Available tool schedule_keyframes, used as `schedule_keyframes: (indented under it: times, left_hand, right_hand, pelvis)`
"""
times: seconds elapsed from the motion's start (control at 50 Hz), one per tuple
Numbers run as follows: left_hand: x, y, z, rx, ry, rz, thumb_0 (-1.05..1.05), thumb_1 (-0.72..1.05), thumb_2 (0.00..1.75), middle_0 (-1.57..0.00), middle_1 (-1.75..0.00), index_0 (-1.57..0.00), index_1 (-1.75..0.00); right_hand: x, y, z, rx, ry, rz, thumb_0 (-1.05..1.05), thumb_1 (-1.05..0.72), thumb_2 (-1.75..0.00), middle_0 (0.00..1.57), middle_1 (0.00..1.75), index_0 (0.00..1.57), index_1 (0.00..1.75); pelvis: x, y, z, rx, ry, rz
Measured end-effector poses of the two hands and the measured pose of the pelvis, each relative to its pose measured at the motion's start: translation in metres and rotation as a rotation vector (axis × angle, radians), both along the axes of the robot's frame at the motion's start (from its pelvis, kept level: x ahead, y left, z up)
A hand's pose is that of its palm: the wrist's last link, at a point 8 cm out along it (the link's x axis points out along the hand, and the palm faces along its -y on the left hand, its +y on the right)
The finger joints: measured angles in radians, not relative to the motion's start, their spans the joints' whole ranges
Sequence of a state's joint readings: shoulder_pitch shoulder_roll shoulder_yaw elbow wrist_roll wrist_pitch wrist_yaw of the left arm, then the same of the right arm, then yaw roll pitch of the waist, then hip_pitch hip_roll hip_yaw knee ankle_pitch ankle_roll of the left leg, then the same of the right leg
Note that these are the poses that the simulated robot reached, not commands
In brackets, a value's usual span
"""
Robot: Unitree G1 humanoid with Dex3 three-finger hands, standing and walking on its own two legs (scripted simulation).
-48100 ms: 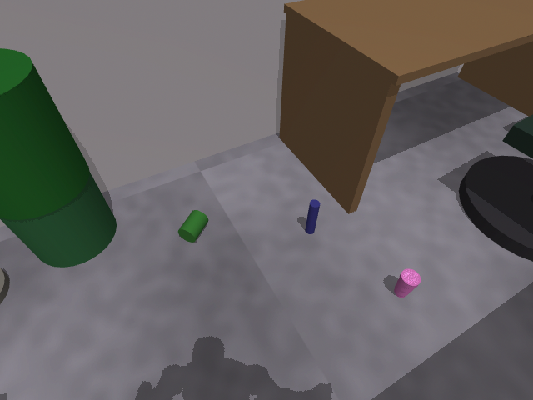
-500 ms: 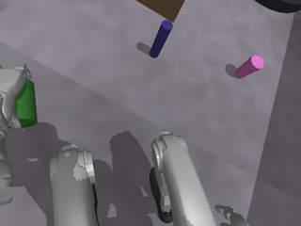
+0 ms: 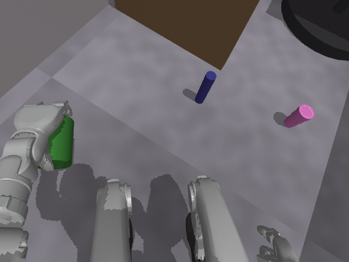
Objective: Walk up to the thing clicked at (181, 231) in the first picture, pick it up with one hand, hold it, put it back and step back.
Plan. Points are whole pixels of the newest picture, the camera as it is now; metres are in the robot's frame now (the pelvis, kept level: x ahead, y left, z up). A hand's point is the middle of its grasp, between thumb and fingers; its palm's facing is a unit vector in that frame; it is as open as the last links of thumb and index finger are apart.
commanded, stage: lift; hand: left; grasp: from above
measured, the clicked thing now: (53, 142) +0.41 +0.28 -0.14
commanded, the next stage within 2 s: hold in 0.94 s
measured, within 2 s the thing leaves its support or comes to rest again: neither
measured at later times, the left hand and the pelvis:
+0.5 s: hand (3, 123) +0.36 +0.26 +0.10, palm faces -0.45 -0.09 -0.89, open 14.1 cm; pelvis +0.03 +0.00 +0.18, yaw +3 degrees
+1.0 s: hand out of the picture +0.38 +0.24 +0.19, palm faces -0.44 -0.10 -0.89, open 14.1 cm; pelvis +0.07 +0.00 +0.26, yaw +3 degrees
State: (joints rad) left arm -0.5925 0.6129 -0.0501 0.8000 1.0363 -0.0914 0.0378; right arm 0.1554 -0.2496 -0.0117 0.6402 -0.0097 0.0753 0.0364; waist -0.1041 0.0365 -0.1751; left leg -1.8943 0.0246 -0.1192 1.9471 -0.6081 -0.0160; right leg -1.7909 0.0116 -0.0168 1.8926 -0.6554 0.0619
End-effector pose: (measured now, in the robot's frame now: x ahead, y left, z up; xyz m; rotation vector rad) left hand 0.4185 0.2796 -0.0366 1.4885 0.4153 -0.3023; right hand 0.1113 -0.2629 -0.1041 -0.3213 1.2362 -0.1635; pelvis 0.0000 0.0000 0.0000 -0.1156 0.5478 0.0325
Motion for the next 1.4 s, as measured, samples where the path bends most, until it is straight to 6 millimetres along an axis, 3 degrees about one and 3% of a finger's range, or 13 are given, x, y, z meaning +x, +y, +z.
schedule_keyframes:
  times: [0.2, 0.34, 0.5, 0.7, 0.92, 1.4]
  left_hand:
    - [-0.033, -0.012, 0.087, -0.017, -0.015, -0.001, 0.00, -0.61, 0.69, -0.39, -0.76, -0.41, -0.74]
    - [-0.045, -0.013, 0.149, -0.004, -0.013, 0.021, 0.01, -0.61, 0.68, -0.41, -0.72, -0.43, -0.71]
    - [-0.052, -0.019, 0.198, -0.007, 0.009, 0.034, 0.01, -0.61, 0.67, -0.43, -0.69, -0.46, -0.68]
    - [-0.052, -0.034, 0.235, -0.002, 0.010, 0.030, 0.01, -0.61, 0.64, -0.46, -0.65, -0.49, -0.64]
    - [-0.041, -0.040, 0.272, -0.001, -0.003, 0.063, 0.01, -0.61, 0.65, -0.46, -0.63, -0.49, -0.62]
    - [-0.029, -0.048, 0.327, -0.001, 0.006, 0.020, 0.02, -0.61, 0.67, -0.45, -0.63, -0.48, -0.63]
  right_hand:
    - [0.020, 0.010, 0.072, 0.015, -0.080, -0.011, 0.00, -0.91, -0.90, 0.20, 0.30, 0.20, 0.30]
    - [0.025, 0.017, 0.124, 0.032, -0.127, -0.028, 0.01, -0.91, -0.90, 0.20, 0.30, 0.20, 0.30]
    - [0.026, 0.015, 0.173, 0.037, -0.163, -0.053, 0.01, -0.91, -0.90, 0.20, 0.30, 0.20, 0.30]
    - [0.031, 0.009, 0.213, 0.042, -0.162, -0.065, 0.01, -0.91, -0.90, 0.20, 0.30, 0.20, 0.30]
    - [0.044, 0.003, 0.245, 0.052, -0.164, -0.082, 0.01, -0.91, -0.90, 0.20, 0.30, 0.20, 0.30]
    - [0.093, 0.007, 0.277, 0.091, -0.260, -0.072, 0.01, -0.90, -0.90, 0.20, 0.29, 0.20, 0.30]
  pelvis:
    - [0.005, 0.001, 0.074, 0.022, -0.085, 0.012]
    - [0.014, 0.002, 0.128, 0.042, -0.163, 0.018]
    - [0.027, 0.001, 0.176, 0.060, -0.234, 0.020]
    - [0.044, -0.002, 0.220, 0.082, -0.301, 0.022]
    - [0.061, -0.004, 0.253, 0.100, -0.362, 0.020]
    - [0.084, -0.005, 0.282, 0.118, -0.452, 0.009]
